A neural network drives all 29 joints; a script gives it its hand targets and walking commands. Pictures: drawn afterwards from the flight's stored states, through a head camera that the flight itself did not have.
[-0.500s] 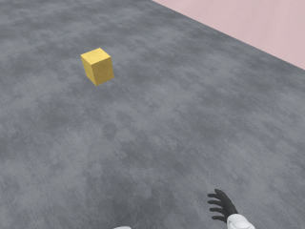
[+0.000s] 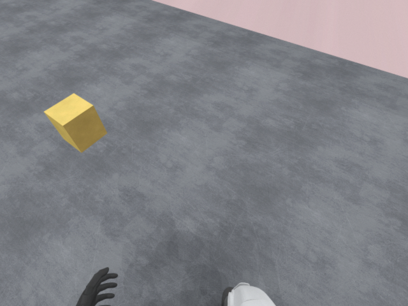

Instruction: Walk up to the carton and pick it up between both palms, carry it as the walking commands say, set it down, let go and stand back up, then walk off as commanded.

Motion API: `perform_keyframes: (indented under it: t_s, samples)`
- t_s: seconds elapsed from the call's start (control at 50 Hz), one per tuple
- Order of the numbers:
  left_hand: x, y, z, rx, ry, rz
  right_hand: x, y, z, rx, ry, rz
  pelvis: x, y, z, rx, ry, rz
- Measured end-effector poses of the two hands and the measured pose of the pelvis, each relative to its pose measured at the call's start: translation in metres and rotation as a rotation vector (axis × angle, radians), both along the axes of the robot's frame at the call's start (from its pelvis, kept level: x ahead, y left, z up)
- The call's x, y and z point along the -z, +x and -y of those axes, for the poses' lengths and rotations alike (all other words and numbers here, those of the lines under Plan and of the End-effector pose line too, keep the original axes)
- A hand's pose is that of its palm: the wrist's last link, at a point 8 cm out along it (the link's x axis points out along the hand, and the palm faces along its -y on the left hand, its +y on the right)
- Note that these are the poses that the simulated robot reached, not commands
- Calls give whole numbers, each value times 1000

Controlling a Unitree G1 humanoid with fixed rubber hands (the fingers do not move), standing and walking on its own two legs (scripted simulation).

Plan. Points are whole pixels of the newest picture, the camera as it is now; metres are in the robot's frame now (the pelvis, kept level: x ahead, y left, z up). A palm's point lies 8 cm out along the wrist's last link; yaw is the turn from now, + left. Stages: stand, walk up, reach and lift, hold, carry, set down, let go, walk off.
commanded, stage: walk up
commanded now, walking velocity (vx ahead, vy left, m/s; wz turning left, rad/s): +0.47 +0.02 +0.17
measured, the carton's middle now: (77, 123) +1.27 +0.70 -0.63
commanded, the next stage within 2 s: none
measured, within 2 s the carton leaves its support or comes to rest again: neither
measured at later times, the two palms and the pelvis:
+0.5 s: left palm out of the picture +0.16 +0.26 -0.14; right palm (255, 182) +0.40 -0.17 -0.09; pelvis +0.24 +0.05 +0.01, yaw +3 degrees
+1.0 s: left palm (101, 130) +0.66 +0.28 -0.10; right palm (246, 192) +0.39 -0.15 -0.13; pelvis +0.48 +0.07 +0.01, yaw +6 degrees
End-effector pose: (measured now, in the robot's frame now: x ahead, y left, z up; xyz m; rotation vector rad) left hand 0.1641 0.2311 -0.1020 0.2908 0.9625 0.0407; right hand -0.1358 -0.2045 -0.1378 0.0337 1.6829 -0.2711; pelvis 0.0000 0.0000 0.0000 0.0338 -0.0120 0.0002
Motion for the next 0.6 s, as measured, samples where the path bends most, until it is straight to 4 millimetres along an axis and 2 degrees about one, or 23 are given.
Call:
perform_keyframes:
  t_s: [0.06,0.14,0.2,0.3,0.38,0.46,0.5,0.54,0.6]
  samples:
    - [4,-6,8,-27,-16,-62,0,71,15,-51,-3,90,-7,25,7,1,-13,9]
    - [8,-33,15,-122,-55,-191,-6,186,32,-149,-41,285,-18,61,10,1,-38,30]
    - [9,-49,18,-198,-83,-255,-17,267,36,-217,-53,406,-23,89,9,-14,-44,44]
    - [13,-59,12,-289,-110,-338,-40,386,25,-299,-63,576,-27,138,0,-40,-52,52]
    - [20,-50,0,-343,-124,-389,-52,463,4,-350,-65,653,-24,178,-16,-51,-64,37]
    - [32,-28,-19,-360,-145,-454,-49,523,-25,-384,-81,687,-13,225,-40,-57,-80,9]
    - [38,-6,-33,-353,-151,-480,-43,539,-37,-387,-93,681,-8,243,-53,-52,-64,7]
    - [35,30,-49,-321,-141,-458,-38,539,-43,-365,-104,649,-10,259,-64,-43,-59,12]
    - [25,108,-75,-266,-113,-340,-31,515,-47,-315,-109,536,-17,283,-77,-44,-50,16]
